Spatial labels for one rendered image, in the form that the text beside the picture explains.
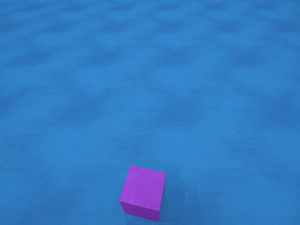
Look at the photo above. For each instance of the carton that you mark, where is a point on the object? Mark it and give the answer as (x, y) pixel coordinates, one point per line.
(142, 194)

